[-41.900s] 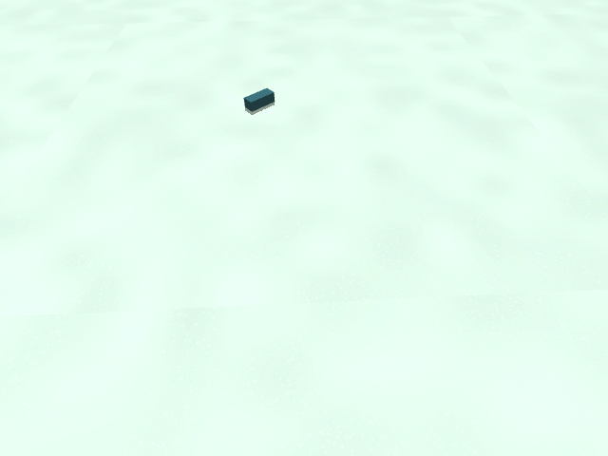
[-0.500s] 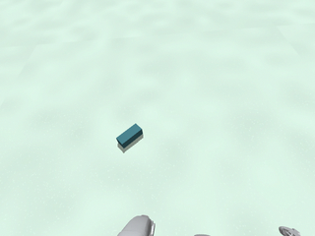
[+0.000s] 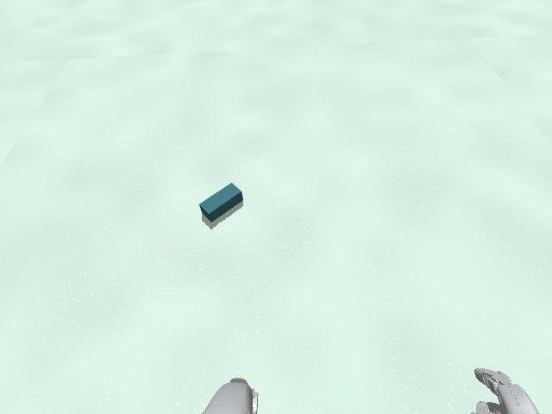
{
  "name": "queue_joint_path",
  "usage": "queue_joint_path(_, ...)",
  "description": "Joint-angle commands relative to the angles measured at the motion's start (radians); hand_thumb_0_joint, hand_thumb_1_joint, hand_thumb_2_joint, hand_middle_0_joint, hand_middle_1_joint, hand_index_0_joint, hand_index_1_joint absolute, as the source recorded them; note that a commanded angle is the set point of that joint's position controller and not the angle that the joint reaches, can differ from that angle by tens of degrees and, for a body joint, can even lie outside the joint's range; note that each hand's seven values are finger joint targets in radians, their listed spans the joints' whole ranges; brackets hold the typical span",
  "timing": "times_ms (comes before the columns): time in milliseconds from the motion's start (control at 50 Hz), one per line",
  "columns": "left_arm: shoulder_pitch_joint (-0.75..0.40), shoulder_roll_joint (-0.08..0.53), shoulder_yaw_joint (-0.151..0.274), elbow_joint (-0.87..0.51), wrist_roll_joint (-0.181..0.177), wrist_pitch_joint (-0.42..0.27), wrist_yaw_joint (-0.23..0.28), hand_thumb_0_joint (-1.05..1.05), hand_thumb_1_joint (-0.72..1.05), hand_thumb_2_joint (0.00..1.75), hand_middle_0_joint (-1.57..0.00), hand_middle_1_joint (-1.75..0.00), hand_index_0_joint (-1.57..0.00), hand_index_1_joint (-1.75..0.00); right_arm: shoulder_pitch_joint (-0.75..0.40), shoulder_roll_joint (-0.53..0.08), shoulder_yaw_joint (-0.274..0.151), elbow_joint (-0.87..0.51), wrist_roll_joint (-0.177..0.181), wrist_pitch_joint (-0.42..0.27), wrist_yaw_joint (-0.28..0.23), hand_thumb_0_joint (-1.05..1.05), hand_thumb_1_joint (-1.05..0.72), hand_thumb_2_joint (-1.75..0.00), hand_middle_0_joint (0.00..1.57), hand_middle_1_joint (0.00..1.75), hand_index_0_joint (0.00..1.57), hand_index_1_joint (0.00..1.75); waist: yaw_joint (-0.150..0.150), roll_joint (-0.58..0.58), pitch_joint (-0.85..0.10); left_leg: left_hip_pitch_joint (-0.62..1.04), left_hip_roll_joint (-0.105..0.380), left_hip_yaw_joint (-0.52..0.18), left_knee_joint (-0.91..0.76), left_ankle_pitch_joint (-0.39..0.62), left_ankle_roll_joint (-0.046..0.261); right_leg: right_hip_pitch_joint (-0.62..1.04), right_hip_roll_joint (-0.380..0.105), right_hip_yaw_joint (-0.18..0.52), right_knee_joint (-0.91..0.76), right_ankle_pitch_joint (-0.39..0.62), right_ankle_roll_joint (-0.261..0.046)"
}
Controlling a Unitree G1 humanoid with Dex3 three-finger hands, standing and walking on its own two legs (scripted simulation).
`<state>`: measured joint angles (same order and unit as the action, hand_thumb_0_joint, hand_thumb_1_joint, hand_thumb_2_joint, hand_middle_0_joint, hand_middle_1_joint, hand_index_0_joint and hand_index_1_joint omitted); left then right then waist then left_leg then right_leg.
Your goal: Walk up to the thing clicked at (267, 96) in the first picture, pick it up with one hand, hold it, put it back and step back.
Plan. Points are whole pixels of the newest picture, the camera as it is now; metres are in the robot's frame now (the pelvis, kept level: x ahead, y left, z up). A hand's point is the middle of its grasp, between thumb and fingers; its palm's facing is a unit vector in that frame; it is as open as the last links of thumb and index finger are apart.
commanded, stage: step back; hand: left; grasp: from above
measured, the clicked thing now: (221, 202) +1.02 +0.31 -0.72
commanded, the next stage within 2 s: stand in 1.12 s
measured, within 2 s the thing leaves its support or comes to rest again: neither
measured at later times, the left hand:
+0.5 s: hand out of the picture -0.01 +0.29 -0.13, palm faces +0.07 -0.91 -0.40, open 7.4 cm
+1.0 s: hand out of the picture +0.06 +0.28 -0.14, palm faces +0.09 -0.93 -0.36, open 7.4 cm
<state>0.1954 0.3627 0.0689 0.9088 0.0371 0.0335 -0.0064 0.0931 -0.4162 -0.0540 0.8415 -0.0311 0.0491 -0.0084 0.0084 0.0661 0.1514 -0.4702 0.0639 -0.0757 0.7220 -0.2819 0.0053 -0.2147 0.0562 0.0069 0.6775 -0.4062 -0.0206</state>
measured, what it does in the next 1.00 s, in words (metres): steps on the spot: left foot, then left foot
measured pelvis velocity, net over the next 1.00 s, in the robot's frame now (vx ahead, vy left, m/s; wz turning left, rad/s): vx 0.00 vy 0.01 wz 0.09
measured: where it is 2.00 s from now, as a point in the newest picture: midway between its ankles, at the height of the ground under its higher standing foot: outside the picture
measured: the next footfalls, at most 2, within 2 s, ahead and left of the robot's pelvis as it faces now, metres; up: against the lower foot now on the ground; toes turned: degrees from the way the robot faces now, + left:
left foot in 0.30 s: +0.00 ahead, +0.14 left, +0.00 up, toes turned +3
left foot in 0.84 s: +0.06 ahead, +0.16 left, +0.00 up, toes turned +7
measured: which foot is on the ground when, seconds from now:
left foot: up 0.00-0.28, down 0.30-0.58, up 0.60-0.82, down 0.84-1.00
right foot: down 0.00-1.00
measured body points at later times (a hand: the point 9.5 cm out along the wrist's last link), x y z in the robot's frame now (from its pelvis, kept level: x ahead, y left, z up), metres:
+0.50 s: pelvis -0.04 +0.00 +0.02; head -0.04 +0.00 +0.47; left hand -0.02 +0.33 -0.10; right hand +0.04 -0.30 -0.11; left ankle -0.04 +0.14 -0.71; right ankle +0.00 -0.11 -0.70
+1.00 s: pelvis +0.00 +0.01 +0.02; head +0.02 +0.02 +0.47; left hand +0.05 +0.33 -0.11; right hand +0.11 -0.28 -0.11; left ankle +0.02 +0.15 -0.71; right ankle +0.02 -0.11 -0.71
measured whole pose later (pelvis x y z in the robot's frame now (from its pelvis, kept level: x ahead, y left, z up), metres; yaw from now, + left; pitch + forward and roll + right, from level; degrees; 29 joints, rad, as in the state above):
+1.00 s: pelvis +0.00 +0.01 +0.02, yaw +5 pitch -2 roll +0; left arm 0.14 0.37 0.03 1.03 0.01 -0.01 -0.01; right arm 0.12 -0.35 -0.03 1.07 -0.03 0.00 0.01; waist 0.01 0.00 0.08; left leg -0.28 0.05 0.01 0.58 -0.26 -0.02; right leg -0.23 -0.02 -0.04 0.58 -0.31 0.00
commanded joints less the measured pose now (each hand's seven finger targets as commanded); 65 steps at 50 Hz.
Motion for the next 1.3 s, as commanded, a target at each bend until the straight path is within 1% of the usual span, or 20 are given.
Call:
queue_joint_path(0,-0.082,0.379,0.097,-0.109,0.010,-0.049,0.034,0.00,0.90,0.90,-0.20,-0.30,-0.20,-0.30,-0.018,-0.213,-0.063,-0.062,0.012,0.000,-0.015,0.00,-0.90,-0.90,0.20,0.30,0.20,0.30,0.021,-0.169,0.002,-0.053,-0.097,-0.173,0.415,-0.219,-0.021,-0.290,-0.454,0.538,-0.446,-0.269,-0.240)
queue_joint_path(40,-0.119,0.293,0.078,-0.096,0.009,-0.061,0.037,0.00,0.90,0.90,-0.20,-0.30,-0.20,-0.30,0.059,-0.176,-0.051,-0.011,0.017,-0.016,-0.010,0.00,-0.90,-0.90,0.20,0.30,0.20,0.30,-0.026,-0.129,-0.036,-0.075,-0.139,-0.123,0.386,-0.121,-0.012,-0.152,-0.296,0.289,-0.330,-0.023,-0.140)
queue_joint_path(180,0.044,0.313,0.089,-0.050,0.012,-0.077,0.019,0.00,0.90,0.90,-0.20,-0.30,-0.20,-0.30,0.013,-0.167,-0.047,0.006,-0.011,-0.048,0.023,0.00,-0.90,-0.90,0.20,0.30,0.20,0.30,0.078,-0.239,-0.062,-0.033,-0.075,-0.005,0.008,-0.230,-0.033,0.039,-0.324,0.323,-0.375,-0.312,-0.167)
queue_joint_path(260,-0.008,0.287,0.060,-0.056,0.002,-0.057,0.008,0.00,0.90,0.90,-0.20,-0.30,-0.20,-0.30,0.118,-0.148,-0.058,0.073,-0.002,-0.072,0.025,0.00,-0.90,-0.90,0.20,0.30,0.20,0.30,0.004,-0.215,-0.101,0.301,-0.104,0.102,-0.330,-0.073,0.011,-0.097,-0.269,0.169,-0.266,-0.085,-0.119)
queue_joint_path(280,0.001,0.244,0.042,-0.056,0.003,-0.056,0.006,0.00,0.90,0.90,-0.20,-0.30,-0.20,-0.30,0.163,-0.163,-0.071,0.090,-0.006,-0.079,0.021,0.00,-0.90,-0.90,0.20,0.30,0.20,0.30,-0.019,-0.148,-0.141,0.429,-0.075,0.028,-0.368,-0.058,0.029,-0.165,-0.227,0.108,-0.161,-0.017,-0.085)
queue_joint_path(320,-0.069,0.228,0.038,-0.062,-0.019,-0.058,0.007,0.00,0.90,0.90,-0.20,-0.30,-0.20,-0.30,0.193,-0.315,-0.100,0.082,-0.010,-0.083,0.018,0.00,-0.90,-0.90,0.20,0.30,0.20,0.30,-0.066,0.096,-0.118,0.369,0.261,-0.498,-0.511,-0.587,0.220,-0.373,-0.070,-0.046,0.163,-0.174,-0.001)
queue_joint_path(340,-0.077,0.260,0.046,-0.060,-0.013,-0.062,0.004,0.00,0.90,0.90,-0.20,-0.30,-0.20,-0.30,0.172,-0.300,-0.096,0.076,-0.004,-0.090,0.019,0.00,-0.90,-0.90,0.20,0.30,0.20,0.30,-0.056,0.034,-0.072,0.303,0.273,-0.493,-0.521,-0.526,0.252,-0.349,-0.092,0.031,0.236,-0.153,-0.007)
queue_joint_path(380,-0.043,0.231,0.041,-0.041,-0.018,-0.072,0.000,0.00,0.90,0.90,-0.20,-0.30,-0.20,-0.30,0.131,-0.239,-0.074,0.067,-0.008,-0.097,0.012,0.00,-0.90,-0.90,0.20,0.30,0.20,0.30,-0.024,0.019,-0.054,0.317,0.205,-0.354,-0.461,-0.285,0.213,-0.342,-0.114,0.056,0.207,-0.089,-0.009)
queue_joint_path(460,0.011,0.214,0.046,-0.004,-0.015,-0.081,-0.010,0.00,0.90,0.90,-0.20,-0.30,-0.20,-0.30,0.087,-0.228,-0.070,0.055,-0.009,-0.086,0.019,0.00,-0.90,-0.90,0.20,0.30,0.20,0.30,-0.019,0.126,-0.086,0.225,0.146,-0.200,-0.407,-0.182,0.177,-0.150,-0.074,-0.035,0.011,-0.043,0.003)
queue_joint_path(520,0.091,0.205,0.053,0.048,-0.007,-0.092,0.007,0.00,0.90,0.90,-0.20,-0.30,-0.20,-0.30,0.037,-0.149,-0.039,0.040,0.008,-0.063,0.019,0.00,-0.90,-0.90,0.20,0.30,0.20,0.30,0.055,0.029,-0.104,0.011,0.073,-0.078,-0.215,-0.174,0.092,0.170,-0.037,-0.042,-0.241,0.126,-0.006)
queue_joint_path(540,0.107,0.260,0.069,0.050,0.006,-0.100,0.018,0.00,0.90,0.90,-0.20,-0.30,-0.20,-0.30,0.048,-0.079,-0.016,0.027,0.016,-0.061,0.016,0.00,-0.90,-0.90,0.20,0.30,0.20,0.30,0.069,-0.154,-0.098,-0.124,-0.030,-0.019,-0.020,-0.205,0.039,0.213,-0.185,0.240,-0.346,-0.024,-0.038)
queue_joint_path(560,0.103,0.361,0.084,0.039,0.009,-0.103,0.020,0.00,0.90,0.90,-0.20,-0.30,-0.20,-0.30,0.034,-0.097,-0.021,0.022,0.014,-0.057,0.006,0.00,-0.90,-0.90,0.20,0.30,0.20,0.30,0.075,-0.262,-0.084,-0.141,-0.117,0.002,0.159,-0.311,0.016,0.090,-0.408,0.555,-0.486,-0.292,-0.147)
queue_joint_path(580,0.029,0.373,0.085,0.007,0.009,-0.103,0.018,0.00,0.90,0.90,-0.20,-0.30,-0.20,-0.30,0.060,-0.167,-0.045,0.047,0.007,-0.056,-0.002,0.00,-0.90,-0.90,0.20,0.30,0.20,0.30,0.051,-0.175,-0.031,-0.075,-0.067,-0.078,0.238,-0.308,0.007,-0.038,-0.485,0.609,-0.485,-0.330,-0.232)
queue_joint_path(660,-0.041,0.280,0.064,-0.002,-0.005,-0.115,0.021,0.00,0.90,0.90,-0.20,-0.30,-0.20,-0.30,0.148,-0.143,-0.039,0.108,0.008,-0.071,0.007,0.00,-0.90,-0.90,0.20,0.30,0.20,0.30,0.010,-0.149,-0.082,0.003,-0.022,-0.061,0.156,-0.165,0.002,-0.009,-0.350,0.295,-0.378,0.041,-0.163)
queue_joint_path(780,-0.087,0.261,0.036,-0.001,-0.024,-0.090,0.018,0.00,0.90,0.90,-0.20,-0.30,-0.20,-0.30,0.123,-0.108,-0.035,0.137,0.000,-0.075,0.005,0.00,-0.90,-0.90,0.20,0.30,0.20,0.30,-0.012,-0.198,-0.155,0.260,-0.056,0.120,-0.216,0.034,-0.003,-0.062,-0.269,0.102,-0.194,0.447,-0.106)
queue_joint_path(820,-0.088,0.209,0.015,-0.011,-0.029,-0.081,0.017,0.00,0.90,0.90,-0.20,-0.30,-0.20,-0.30,0.125,-0.146,-0.044,0.146,-0.008,-0.081,-0.004,0.00,-0.90,-0.90,0.20,0.30,0.20,0.30,-0.022,-0.106,-0.205,0.352,0.025,0.014,-0.284,0.199,0.031,-0.097,-0.220,0.070,-0.114,0.423,-0.044)
queue_joint_path(860,-0.069,0.196,0.010,0.020,-0.046,-0.066,0.017,0.00,0.90,0.90,-0.20,-0.30,-0.20,-0.30,0.008,-0.220,-0.046,0.124,0.006,-0.084,-0.002,0.00,-0.90,-0.90,0.20,0.30,0.20,0.30,0.023,0.012,-0.210,0.201,0.185,-0.165,-0.332,0.089,0.140,-0.013,-0.091,-0.007,-0.070,0.043,0.002)
queue_joint_path(960,-0.093,0.242,0.014,0.075,-0.028,-0.081,0.016,0.00,0.90,0.90,-0.20,-0.30,-0.20,-0.30,-0.045,-0.156,-0.014,0.160,0.011,-0.073,0.003,0.00,-0.90,-0.90,0.20,0.30,0.20,0.30,0.007,-0.028,-0.155,0.180,0.059,-0.019,-0.278,0.059,0.033,0.037,-0.180,0.099,-0.239,0.240,-0.031)
queue_joint_path(1120,-0.123,0.187,-0.017,0.135,-0.042,-0.074,0.014,0.00,0.90,0.90,-0.20,-0.30,-0.20,-0.30,-0.046,-0.156,-0.002,0.208,0.022,-0.091,0.004,0.00,-0.90,-0.90,0.20,0.30,0.20,0.30,-0.004,-0.026,-0.225,0.349,0.100,-0.029,-0.349,0.413,0.035,0.113,-0.166,0.044,-0.256,0.418,0.004)
queue_joint_path(1280,-0.161,0.201,-0.024,0.167,-0.031,-0.070,0.011,0.00,0.90,0.90,-0.20,-0.30,-0.20,-0.30,-0.093,-0.139,0.004,0.220,0.023,-0.090,0.004,0.00,-0.90,-0.90,0.20,0.30,0.20,0.30,-0.002,-0.052,-0.208,0.384,0.086,-0.001,-0.408,0.336,0.014,0.134,-0.185,0.050,-0.353,0.378,0.014)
